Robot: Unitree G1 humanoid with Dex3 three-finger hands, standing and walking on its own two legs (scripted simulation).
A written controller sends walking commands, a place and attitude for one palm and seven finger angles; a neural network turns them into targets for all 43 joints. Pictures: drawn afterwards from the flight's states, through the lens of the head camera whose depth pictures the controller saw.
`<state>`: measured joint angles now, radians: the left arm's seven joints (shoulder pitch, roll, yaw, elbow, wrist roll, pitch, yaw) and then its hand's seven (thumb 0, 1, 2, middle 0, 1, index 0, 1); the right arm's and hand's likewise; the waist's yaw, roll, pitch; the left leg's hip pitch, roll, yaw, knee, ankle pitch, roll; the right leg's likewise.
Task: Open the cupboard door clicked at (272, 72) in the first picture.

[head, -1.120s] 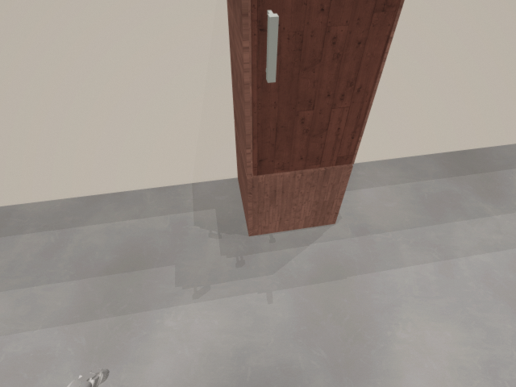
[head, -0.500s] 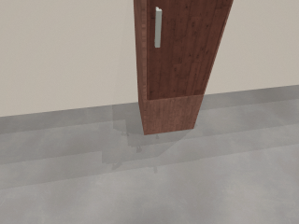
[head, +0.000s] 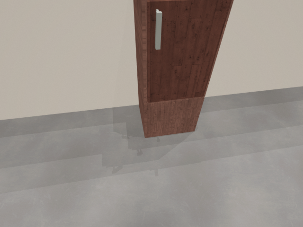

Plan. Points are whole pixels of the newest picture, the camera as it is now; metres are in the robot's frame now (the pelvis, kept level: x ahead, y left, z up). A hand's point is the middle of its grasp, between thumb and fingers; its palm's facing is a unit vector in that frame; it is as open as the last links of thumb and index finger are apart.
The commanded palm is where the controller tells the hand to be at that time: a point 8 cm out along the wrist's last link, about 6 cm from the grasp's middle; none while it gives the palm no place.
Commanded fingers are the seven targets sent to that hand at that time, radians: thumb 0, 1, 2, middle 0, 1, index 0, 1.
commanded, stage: look at it before walking up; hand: left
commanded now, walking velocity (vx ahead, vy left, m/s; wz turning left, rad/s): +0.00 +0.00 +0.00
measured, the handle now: (157, 29) +0.91 +0.03 +0.13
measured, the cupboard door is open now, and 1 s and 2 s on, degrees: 0 0 0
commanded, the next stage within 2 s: walk to a spot facing it in 0.32 s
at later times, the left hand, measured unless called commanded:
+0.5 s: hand out of the picture +0.07 +0.24 -0.16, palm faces -0.03 -0.94 -0.33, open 7.4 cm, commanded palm none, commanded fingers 0.00 0.90 0.90 -0.20 -0.30 -0.20 -0.30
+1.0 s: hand out of the picture +0.06 +0.16 -0.17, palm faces -0.21 -0.94 -0.28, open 7.4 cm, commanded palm none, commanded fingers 0.00 0.90 0.90 -0.20 -0.30 -0.20 -0.30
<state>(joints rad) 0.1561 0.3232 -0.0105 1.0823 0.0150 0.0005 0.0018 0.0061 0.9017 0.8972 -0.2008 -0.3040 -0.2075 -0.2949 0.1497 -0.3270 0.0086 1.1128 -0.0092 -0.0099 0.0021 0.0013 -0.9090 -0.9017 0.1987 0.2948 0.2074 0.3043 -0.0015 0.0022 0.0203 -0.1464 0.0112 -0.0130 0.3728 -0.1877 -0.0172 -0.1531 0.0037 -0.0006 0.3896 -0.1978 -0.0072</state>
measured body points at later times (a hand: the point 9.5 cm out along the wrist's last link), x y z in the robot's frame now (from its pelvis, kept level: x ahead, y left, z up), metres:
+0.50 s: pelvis +0.01 +0.00 +0.00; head +0.01 +0.00 +0.45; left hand +0.07 +0.29 -0.13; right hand +0.08 -0.29 -0.13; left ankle +0.01 +0.13 -0.75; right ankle +0.01 -0.11 -0.75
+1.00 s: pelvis -0.02 -0.03 -0.01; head +0.01 -0.07 +0.43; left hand +0.07 +0.20 -0.15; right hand -0.02 -0.29 -0.17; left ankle -0.01 +0.13 -0.67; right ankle -0.01 -0.10 -0.75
